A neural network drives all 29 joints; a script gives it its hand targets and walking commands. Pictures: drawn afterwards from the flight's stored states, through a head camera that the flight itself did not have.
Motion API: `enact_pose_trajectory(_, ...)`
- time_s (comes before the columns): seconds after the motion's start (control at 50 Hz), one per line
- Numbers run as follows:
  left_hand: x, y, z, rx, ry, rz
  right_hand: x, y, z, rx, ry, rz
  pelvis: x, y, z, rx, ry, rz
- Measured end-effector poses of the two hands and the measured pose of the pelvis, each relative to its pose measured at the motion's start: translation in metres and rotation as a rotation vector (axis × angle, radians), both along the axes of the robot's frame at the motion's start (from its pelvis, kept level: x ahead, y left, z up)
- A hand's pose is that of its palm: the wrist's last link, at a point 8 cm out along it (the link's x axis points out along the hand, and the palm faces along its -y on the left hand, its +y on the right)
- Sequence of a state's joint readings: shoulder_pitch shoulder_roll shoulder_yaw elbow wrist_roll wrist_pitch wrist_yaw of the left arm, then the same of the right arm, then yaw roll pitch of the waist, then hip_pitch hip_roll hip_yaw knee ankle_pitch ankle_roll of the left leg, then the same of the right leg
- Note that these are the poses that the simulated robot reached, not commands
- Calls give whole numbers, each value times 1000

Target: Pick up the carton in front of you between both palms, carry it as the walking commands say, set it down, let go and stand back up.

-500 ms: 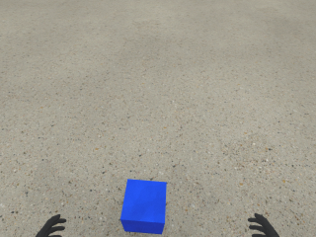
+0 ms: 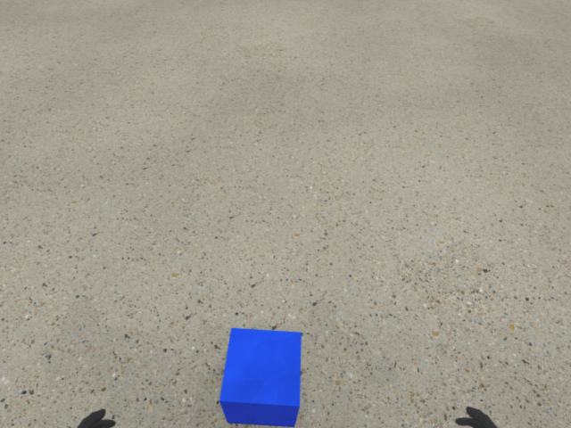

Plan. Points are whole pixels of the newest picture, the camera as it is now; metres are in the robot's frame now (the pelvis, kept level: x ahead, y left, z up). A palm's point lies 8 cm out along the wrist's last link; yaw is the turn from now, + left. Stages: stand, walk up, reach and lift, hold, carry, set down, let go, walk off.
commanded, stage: stand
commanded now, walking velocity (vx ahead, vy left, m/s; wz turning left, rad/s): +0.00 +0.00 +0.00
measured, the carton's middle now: (263, 378) +0.39 +0.05 -0.65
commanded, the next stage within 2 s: none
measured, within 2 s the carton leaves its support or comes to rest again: neither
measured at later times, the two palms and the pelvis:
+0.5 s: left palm out of the picture +0.08 +0.30 -0.10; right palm out of the picture +0.08 -0.31 -0.10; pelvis -0.01 +0.00 +0.00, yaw +0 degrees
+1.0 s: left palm out of the picture +0.07 +0.31 -0.10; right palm out of the picture +0.08 -0.31 -0.10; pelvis -0.02 +0.00 +0.01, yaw +1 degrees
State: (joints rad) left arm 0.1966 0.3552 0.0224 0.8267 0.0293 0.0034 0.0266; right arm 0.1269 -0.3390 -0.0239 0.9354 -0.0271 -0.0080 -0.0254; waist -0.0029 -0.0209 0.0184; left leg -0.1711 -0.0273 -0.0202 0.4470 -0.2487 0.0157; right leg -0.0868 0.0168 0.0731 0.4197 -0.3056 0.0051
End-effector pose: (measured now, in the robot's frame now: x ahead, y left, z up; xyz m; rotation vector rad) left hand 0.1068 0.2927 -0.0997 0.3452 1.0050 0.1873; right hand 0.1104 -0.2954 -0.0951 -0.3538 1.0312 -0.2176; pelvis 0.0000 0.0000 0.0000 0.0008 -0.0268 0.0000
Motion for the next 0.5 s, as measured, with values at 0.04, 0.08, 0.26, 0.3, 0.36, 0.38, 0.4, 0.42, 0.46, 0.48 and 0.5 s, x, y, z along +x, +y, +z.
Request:
enact_pose_trajectory(0.04,-3,1,0,2,8,1,-3,-1,0,-1,7,-3,-1,0,1,0,-2,0)
enact_pose_trajectory(0.08,-6,1,0,4,15,3,-6,-3,0,-2,14,-5,-3,0,1,0,-4,0)
enact_pose_trajectory(0.26,-19,5,-1,11,45,8,-19,-8,-1,-5,41,-11,-9,-2,3,0,-11,1)
enact_pose_trajectory(0.3,-21,5,-1,12,51,10,-21,-9,-1,-5,46,-12,-10,-2,3,-1,-12,2)
enact_pose_trajectory(0.36,-25,6,-1,14,58,12,-24,-10,-1,-6,53,-12,-12,-2,3,-1,-13,2)
enact_pose_trajectory(0.38,-26,6,-1,14,61,12,-25,-10,-1,-7,55,-12,-12,-2,4,-1,-13,2)
enact_pose_trajectory(0.4,-27,7,-1,15,63,13,-25,-11,-1,-7,58,-12,-13,-2,4,-1,-13,3)
enact_pose_trajectory(0.42,-27,7,-1,15,66,13,-26,-11,-1,-7,60,-12,-13,-2,4,-1,-14,3)
enact_pose_trajectory(0.46,-29,8,-1,16,70,14,-28,-12,-1,-8,63,-11,-14,-2,4,-1,-14,3)
enact_pose_trajectory(0.48,-30,8,-1,16,72,15,-28,-12,-1,-8,65,-11,-14,-2,4,-1,-14,4)
enact_pose_trajectory(0.5,-31,8,-1,17,74,16,-29,-12,-1,-9,67,-11,-15,-3,4,-2,-14,4)
